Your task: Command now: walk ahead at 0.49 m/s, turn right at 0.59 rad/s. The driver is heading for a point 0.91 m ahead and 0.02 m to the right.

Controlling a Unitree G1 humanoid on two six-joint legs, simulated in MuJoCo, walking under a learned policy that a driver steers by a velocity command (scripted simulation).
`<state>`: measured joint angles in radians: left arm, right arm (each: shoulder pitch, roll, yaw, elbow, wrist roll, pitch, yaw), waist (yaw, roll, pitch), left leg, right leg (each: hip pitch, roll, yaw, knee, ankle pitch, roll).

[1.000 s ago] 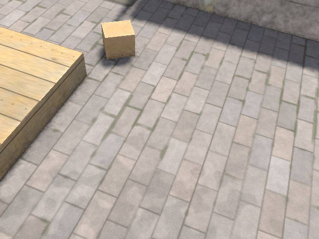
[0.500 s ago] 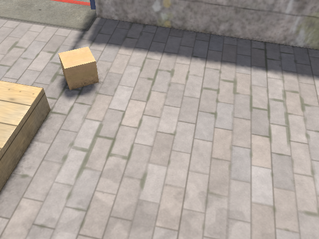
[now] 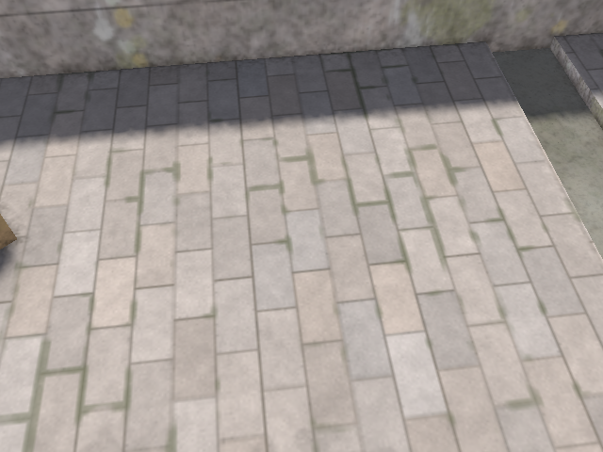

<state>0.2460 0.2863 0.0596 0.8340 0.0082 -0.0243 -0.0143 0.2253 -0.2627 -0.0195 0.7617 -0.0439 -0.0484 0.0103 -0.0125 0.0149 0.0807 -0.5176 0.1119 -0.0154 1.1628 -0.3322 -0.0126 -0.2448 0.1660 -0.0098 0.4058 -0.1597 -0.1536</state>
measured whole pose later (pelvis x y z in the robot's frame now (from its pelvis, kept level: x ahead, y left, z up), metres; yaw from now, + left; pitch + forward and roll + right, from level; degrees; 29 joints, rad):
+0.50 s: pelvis +0.30 +0.04 +0.00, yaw -12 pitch +0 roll +0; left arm 0.37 0.29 0.04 0.88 0.03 -0.05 0.00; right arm 0.19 -0.26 -0.03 0.76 -0.03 -0.06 0.01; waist 0.04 -0.03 0.05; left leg -0.33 -0.04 0.05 0.50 -0.18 0.06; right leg -0.30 0.10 0.09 1.15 -0.35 -0.08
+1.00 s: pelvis +0.55 -0.05 +0.00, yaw -12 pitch +0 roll +1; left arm 0.11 0.23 0.02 0.83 0.03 -0.07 -0.01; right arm 0.40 -0.24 -0.03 0.93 -0.01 -0.06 0.01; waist -0.04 0.02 0.05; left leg -0.27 0.00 0.01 1.06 -0.40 0.07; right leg -0.34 0.04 -0.08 0.51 -0.18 -0.09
